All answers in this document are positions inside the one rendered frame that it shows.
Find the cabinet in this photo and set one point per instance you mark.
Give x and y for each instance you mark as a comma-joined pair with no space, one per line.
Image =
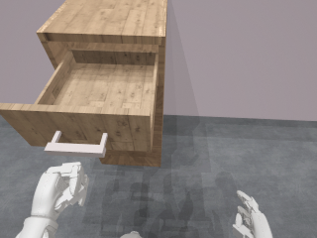
117,25

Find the drawer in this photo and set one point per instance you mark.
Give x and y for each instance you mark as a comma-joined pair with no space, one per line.
90,93

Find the robot left forearm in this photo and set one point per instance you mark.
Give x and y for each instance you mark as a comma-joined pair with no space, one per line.
37,226

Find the left robot hand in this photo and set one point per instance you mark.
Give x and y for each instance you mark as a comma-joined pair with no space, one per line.
69,180

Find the handle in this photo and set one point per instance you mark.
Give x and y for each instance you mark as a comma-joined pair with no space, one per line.
54,148

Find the right robot hand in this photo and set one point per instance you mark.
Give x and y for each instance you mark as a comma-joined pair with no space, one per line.
255,221

